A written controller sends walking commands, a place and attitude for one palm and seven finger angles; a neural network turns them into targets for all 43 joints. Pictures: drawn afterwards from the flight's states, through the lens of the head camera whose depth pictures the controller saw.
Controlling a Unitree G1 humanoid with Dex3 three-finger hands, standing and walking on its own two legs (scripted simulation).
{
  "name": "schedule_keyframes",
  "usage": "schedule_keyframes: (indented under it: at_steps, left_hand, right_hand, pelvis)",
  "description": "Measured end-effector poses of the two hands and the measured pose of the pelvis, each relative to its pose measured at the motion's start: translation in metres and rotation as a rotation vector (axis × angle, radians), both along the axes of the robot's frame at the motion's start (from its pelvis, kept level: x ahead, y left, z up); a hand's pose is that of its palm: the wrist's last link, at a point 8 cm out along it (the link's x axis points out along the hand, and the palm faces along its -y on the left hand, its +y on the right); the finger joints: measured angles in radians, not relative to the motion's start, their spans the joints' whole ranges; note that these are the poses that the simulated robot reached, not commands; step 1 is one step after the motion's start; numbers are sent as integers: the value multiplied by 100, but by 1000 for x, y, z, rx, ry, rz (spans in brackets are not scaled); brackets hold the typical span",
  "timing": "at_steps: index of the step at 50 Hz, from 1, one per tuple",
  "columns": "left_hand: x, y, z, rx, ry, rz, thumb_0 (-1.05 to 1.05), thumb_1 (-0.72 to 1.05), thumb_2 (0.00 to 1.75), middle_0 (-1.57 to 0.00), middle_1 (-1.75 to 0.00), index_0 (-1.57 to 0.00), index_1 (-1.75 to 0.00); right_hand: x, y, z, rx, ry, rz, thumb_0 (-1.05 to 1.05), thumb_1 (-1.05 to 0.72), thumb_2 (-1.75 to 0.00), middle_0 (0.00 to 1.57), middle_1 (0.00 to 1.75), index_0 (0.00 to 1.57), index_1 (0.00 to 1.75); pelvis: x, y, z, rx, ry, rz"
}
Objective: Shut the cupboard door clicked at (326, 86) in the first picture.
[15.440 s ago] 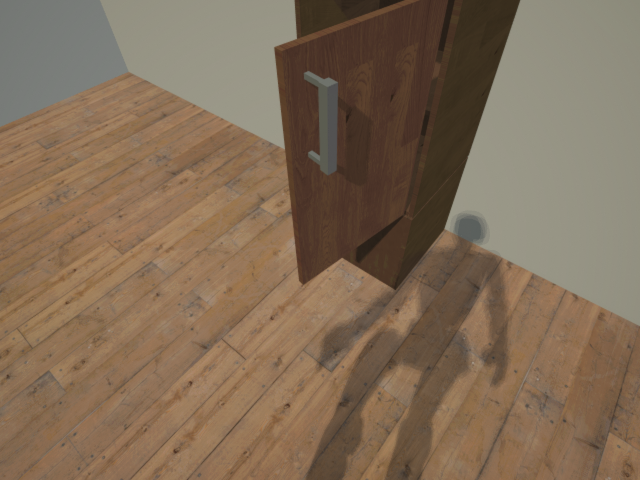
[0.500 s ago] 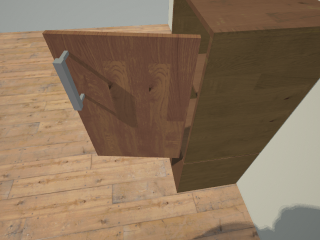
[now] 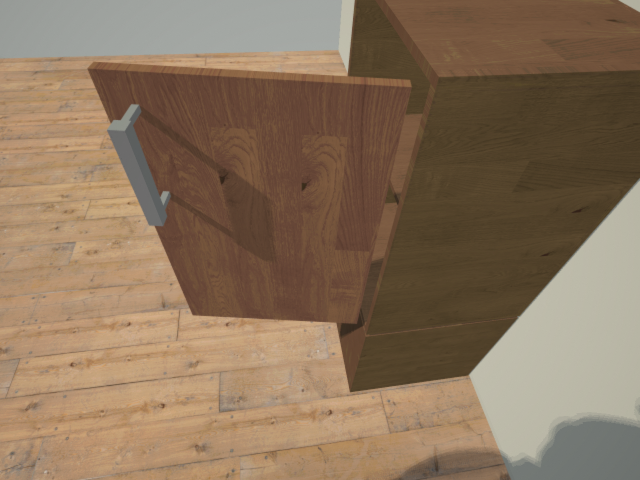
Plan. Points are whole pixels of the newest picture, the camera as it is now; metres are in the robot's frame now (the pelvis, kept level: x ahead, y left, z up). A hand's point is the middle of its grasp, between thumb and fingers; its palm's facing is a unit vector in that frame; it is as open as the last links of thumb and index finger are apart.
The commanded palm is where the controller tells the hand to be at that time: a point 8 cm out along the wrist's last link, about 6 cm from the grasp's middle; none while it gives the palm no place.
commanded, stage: look again from close up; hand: left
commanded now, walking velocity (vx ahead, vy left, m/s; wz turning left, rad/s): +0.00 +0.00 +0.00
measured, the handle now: (146, 168) +0.47 +0.28 +0.12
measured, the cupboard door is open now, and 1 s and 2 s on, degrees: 79 79 79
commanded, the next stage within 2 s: shuffle to correct the standing spot in 1.00 s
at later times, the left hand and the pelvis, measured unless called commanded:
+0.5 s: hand out of the picture +0.01 +0.19 -0.17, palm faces +0.01 -0.97 -0.22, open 7.4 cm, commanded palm none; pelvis +0.00 +0.00 +0.00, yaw +0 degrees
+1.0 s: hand out of the picture +0.00 +0.18 -0.17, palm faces +0.03 -0.97 -0.22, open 7.4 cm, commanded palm none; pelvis -0.01 -0.01 +0.00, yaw +1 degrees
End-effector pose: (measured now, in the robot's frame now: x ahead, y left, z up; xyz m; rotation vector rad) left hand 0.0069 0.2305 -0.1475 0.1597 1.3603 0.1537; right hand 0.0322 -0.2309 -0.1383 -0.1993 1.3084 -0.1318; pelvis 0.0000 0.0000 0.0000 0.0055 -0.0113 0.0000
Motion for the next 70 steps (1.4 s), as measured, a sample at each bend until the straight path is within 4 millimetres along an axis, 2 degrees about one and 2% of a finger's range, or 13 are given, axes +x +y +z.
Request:
schedule_keyframes:
  at_steps: [12,28,60,65,70]
  left_hand:
    - [7,7,4,19,-21,-4,1,91,90,-20,-30,-20,-30]
    - [-4,5,6,20,1,-1,1,91,90,-20,-30,-20,-30]
    - [-14,-6,8,24,-11,20,1,91,90,-20,-30,-20,-30]
    - [-21,-6,6,22,-4,48,1,91,90,-20,-30,-20,-30]
    - [-33,1,-3,8,30,88,1,91,90,-20,-30,-20,-30]
  right_hand:
    - [-2,-7,2,-11,5,3,1,-91,-90,20,30,20,29]
    - [-13,-12,2,-10,30,0,1,-91,-90,20,30,21,29]
    - [-15,-23,1,-6,23,17,1,-91,-90,20,30,21,29]
    - [-18,-20,-3,-1,47,23,1,-91,-90,20,30,20,29]
    - [-17,-9,-5,-10,74,24,1,-91,-90,20,30,20,29]
  pelvis:
    - [-1,-2,1,1,-5,3]
    - [-5,-5,3,3,-6,3]
    - [-12,-16,3,4,-8,16]
    - [-9,-13,0,0,-5,24]
    - [-1,-1,-5,-5,0,29]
